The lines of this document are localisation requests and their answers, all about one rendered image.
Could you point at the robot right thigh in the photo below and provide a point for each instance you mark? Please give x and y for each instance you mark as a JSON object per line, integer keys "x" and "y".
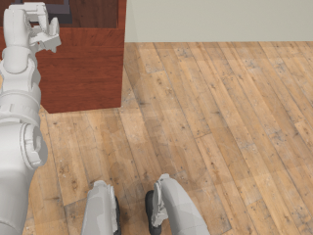
{"x": 184, "y": 217}

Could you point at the left robot hand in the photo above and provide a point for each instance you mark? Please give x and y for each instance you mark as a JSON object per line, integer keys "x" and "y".
{"x": 18, "y": 31}

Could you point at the handle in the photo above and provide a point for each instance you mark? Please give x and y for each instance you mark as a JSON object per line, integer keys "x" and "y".
{"x": 60, "y": 11}

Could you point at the left robot upper arm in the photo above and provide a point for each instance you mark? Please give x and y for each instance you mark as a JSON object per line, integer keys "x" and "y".
{"x": 22, "y": 151}

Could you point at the cabinet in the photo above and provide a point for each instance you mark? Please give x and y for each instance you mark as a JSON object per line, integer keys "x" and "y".
{"x": 86, "y": 71}

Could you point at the left robot forearm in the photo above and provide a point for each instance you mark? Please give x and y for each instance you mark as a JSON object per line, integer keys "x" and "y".
{"x": 20, "y": 95}

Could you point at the drawer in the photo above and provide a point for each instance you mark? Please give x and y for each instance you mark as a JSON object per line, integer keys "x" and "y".
{"x": 84, "y": 13}

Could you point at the robot right shin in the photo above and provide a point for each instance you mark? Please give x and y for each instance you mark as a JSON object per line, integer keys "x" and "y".
{"x": 159, "y": 213}

